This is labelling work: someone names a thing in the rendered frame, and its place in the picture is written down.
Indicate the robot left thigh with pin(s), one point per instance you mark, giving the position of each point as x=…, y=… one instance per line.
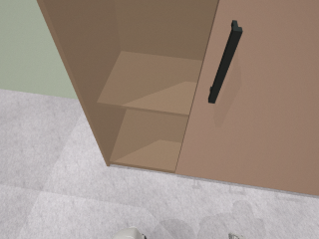
x=129, y=233

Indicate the wardrobe door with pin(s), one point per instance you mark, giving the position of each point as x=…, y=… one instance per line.
x=263, y=129

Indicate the handle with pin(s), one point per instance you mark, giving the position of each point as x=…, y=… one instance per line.
x=231, y=45

